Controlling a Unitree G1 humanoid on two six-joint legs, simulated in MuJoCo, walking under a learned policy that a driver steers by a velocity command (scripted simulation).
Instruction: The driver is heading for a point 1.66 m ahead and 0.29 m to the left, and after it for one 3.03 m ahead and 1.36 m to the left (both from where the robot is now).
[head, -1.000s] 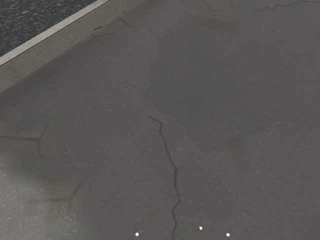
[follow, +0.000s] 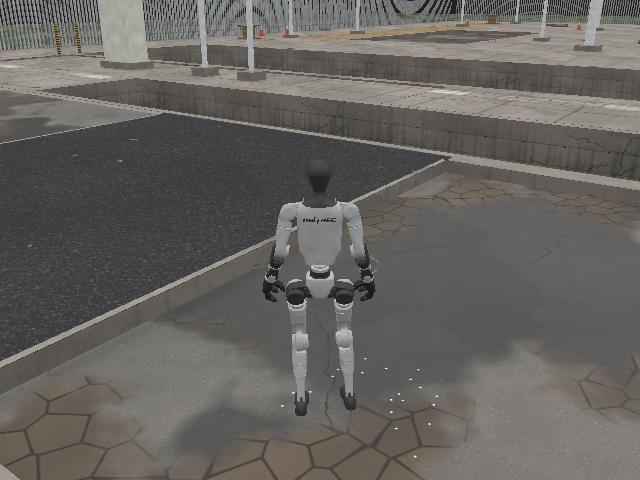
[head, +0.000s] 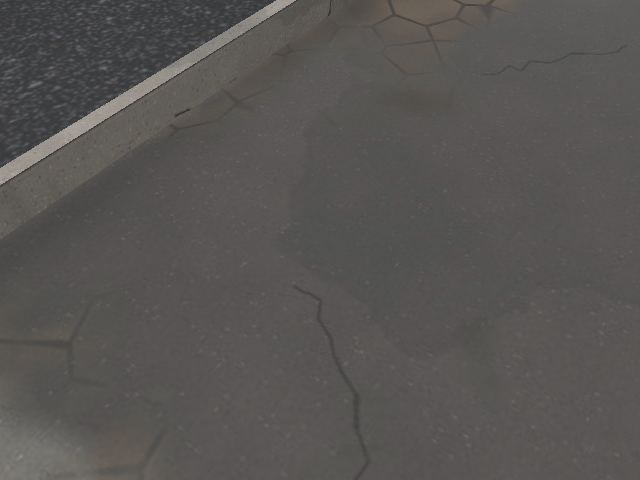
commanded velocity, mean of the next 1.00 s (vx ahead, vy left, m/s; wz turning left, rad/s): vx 0.38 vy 0.00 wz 0.00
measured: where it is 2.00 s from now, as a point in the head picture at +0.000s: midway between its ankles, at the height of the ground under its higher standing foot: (352, 316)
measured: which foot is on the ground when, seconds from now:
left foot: down 0.00-0.34, up 0.36-0.82, down 0.84-1.00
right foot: down 0.00-0.06, up 0.08-0.32, down 0.34-0.84, up 0.86-1.00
